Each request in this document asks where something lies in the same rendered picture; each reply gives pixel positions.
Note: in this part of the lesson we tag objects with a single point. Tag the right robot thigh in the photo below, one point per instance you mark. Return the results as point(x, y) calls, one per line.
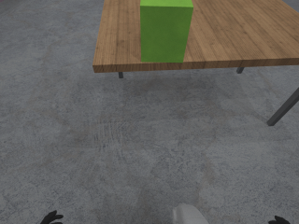
point(187, 214)

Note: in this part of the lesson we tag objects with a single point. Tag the carton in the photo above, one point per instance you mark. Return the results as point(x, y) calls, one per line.
point(164, 30)

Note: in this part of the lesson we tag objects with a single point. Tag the robot left hand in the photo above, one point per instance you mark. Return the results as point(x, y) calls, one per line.
point(50, 217)

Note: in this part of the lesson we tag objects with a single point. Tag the table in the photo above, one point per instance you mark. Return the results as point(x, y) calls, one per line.
point(222, 34)

